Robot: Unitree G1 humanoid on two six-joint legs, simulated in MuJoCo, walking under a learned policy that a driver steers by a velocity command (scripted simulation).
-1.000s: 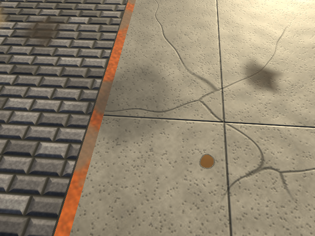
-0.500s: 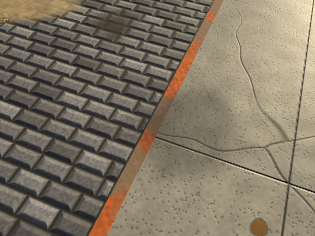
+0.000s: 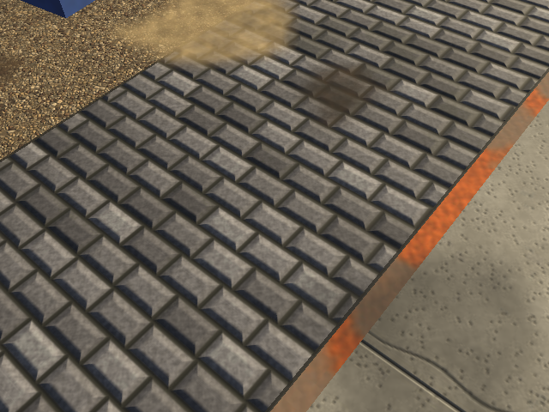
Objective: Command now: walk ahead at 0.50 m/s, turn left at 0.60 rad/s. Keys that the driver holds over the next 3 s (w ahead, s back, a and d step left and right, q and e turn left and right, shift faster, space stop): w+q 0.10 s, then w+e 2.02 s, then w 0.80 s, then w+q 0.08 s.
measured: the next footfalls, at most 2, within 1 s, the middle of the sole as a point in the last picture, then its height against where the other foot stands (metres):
left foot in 0.32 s outside the picture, level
right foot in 0.84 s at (328, 374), level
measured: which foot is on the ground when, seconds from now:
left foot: up 0.00-0.30, down 0.32-0.86, up 0.88-1.00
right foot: down 0.00-0.32, up 0.34-0.82, down 0.84-1.00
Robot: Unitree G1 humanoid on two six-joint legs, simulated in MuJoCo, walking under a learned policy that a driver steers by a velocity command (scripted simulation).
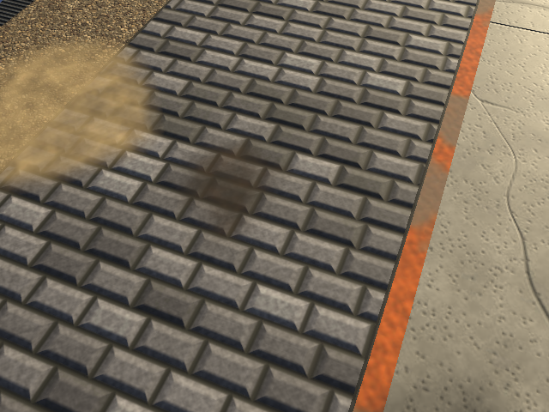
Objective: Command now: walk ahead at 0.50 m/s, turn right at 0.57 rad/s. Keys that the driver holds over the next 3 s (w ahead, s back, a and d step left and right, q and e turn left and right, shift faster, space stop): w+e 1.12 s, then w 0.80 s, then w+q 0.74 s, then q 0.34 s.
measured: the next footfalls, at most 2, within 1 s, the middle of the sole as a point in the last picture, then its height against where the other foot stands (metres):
left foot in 0.36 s outside the picture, level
right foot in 0.90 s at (371, 370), level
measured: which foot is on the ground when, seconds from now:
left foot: up 0.00-0.34, down 0.36-0.92, up 0.94-1.00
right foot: down 0.00-0.38, up 0.40-0.88, down 0.90-1.00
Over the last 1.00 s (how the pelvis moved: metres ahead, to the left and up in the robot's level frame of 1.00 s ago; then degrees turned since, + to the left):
0.51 -0.01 -0.01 -18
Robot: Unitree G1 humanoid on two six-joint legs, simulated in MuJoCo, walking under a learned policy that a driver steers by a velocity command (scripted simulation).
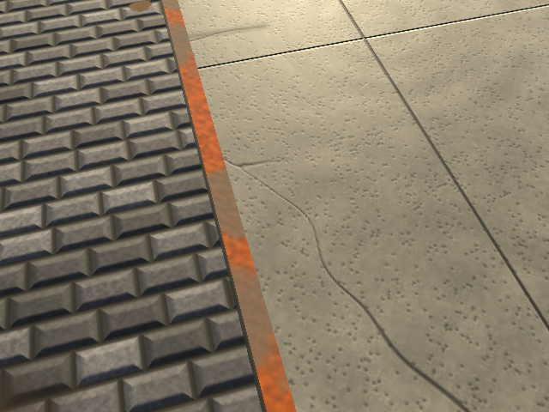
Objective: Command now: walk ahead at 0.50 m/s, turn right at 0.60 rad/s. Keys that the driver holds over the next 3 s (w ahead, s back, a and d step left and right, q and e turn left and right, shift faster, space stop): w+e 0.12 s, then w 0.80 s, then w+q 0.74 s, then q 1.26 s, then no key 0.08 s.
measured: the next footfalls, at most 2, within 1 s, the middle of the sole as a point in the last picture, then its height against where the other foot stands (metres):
left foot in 0.44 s outside the picture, level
right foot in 0.96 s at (341, 312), level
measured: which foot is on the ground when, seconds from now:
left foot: up 0.00-0.42, down 0.44-0.98, up 1.00-1.00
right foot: down 0.00-0.44, up 0.46-0.94, down 0.96-1.00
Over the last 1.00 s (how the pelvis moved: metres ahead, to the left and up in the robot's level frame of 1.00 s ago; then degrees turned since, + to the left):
0.50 -0.10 -0.01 -36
